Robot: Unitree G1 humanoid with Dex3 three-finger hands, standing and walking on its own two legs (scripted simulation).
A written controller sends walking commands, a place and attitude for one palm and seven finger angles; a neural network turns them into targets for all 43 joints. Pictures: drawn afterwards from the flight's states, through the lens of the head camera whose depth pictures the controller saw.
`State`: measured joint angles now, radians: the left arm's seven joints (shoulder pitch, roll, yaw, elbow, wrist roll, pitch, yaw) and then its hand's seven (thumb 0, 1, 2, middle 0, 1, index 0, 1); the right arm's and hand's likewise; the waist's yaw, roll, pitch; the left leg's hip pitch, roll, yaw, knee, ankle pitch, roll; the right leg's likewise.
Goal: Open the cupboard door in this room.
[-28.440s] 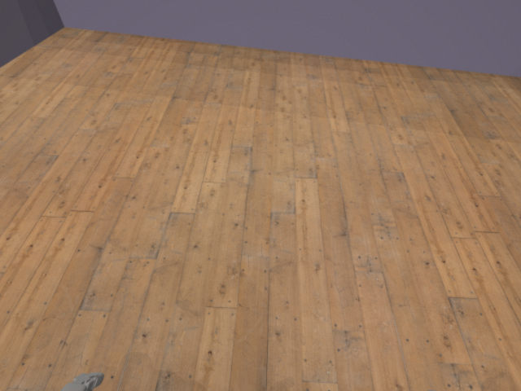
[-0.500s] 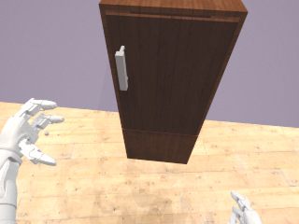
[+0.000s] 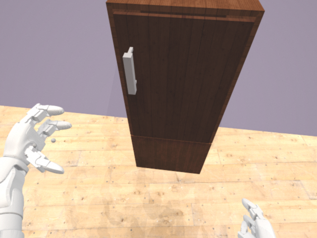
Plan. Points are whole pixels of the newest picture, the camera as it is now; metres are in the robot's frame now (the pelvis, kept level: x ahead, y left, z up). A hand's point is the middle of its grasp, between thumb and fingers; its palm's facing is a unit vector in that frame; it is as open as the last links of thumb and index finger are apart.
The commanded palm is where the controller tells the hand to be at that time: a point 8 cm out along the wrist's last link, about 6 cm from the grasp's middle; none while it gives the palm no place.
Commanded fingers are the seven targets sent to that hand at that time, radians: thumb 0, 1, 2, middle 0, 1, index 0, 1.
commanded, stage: move the hooked fingers beside the handle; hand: left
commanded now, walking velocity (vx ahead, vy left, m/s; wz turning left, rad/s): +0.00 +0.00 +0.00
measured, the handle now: (131, 71) +0.60 +0.14 +0.08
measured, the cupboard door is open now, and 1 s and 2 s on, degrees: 0 0 0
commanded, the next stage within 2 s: none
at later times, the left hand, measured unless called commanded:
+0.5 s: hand (80, 111) +0.39 +0.24 +0.10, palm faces -0.05 -1.00 -0.01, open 14.0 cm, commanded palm +0.37 +0.29 +0.10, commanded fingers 0.00 -0.50 0.30 -0.30 -1.20 -0.30 -1.20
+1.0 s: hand (97, 94) +0.45 +0.22 +0.11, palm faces -0.05 -1.00 -0.01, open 14.0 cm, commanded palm +0.44 +0.27 +0.10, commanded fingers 0.00 -0.50 0.30 -0.30 -1.20 -0.30 -1.20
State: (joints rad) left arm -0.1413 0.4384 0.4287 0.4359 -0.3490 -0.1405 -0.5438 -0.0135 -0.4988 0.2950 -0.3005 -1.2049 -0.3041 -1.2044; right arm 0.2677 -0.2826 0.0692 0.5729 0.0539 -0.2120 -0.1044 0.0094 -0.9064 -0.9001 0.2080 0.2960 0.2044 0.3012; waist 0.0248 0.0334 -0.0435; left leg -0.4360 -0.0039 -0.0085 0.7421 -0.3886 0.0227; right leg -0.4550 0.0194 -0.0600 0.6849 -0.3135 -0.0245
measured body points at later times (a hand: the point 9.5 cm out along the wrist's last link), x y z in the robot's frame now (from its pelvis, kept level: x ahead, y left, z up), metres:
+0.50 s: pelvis +0.00 +0.00 +0.00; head +0.06 +0.01 +0.44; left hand +0.39 +0.30 +0.11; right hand +0.10 -0.26 -0.10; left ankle -0.01 +0.10 -0.72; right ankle +0.02 -0.11 -0.72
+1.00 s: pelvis +0.00 +0.00 -0.01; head +0.07 +0.01 +0.44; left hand +0.45 +0.27 +0.11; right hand +0.06 -0.27 -0.12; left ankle -0.01 +0.10 -0.72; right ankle +0.02 -0.11 -0.72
